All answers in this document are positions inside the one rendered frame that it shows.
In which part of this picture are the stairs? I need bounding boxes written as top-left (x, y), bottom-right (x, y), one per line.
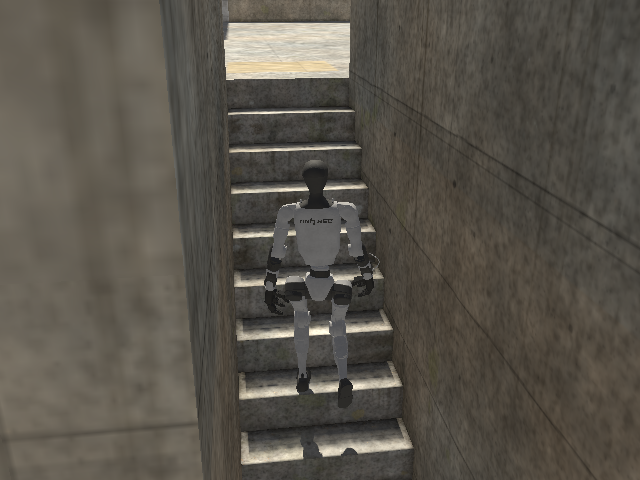
top-left (226, 78), bottom-right (414, 480)

